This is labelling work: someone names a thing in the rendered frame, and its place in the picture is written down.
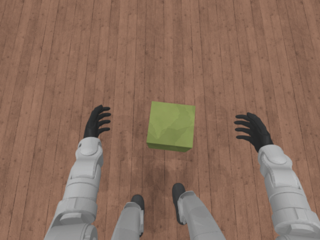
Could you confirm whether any robot right hand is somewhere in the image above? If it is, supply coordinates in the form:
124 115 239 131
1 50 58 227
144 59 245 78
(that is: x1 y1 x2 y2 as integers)
234 112 274 153

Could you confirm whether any robot left thigh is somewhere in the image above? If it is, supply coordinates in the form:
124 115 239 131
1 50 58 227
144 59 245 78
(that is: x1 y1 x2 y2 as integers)
111 207 144 240

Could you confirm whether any carton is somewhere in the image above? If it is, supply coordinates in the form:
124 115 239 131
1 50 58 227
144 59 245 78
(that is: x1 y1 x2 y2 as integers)
146 101 196 152

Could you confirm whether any robot right thigh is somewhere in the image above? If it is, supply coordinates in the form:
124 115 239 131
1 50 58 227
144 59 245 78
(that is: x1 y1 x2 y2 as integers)
177 195 226 240

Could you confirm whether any robot thigh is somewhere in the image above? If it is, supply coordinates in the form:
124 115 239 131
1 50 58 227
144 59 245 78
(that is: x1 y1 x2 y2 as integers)
111 207 144 240
177 195 226 240

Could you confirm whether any robot right forearm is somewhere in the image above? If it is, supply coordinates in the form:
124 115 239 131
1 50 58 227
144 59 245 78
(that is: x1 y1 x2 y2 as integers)
257 144 320 239

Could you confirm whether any robot left forearm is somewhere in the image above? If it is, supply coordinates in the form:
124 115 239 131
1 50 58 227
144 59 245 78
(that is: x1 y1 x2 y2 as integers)
43 137 104 240

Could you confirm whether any robot left upper arm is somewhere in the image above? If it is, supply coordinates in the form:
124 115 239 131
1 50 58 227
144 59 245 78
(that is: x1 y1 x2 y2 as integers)
45 223 98 240

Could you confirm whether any robot left hand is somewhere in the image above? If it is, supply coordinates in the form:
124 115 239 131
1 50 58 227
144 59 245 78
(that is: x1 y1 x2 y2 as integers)
83 105 111 138

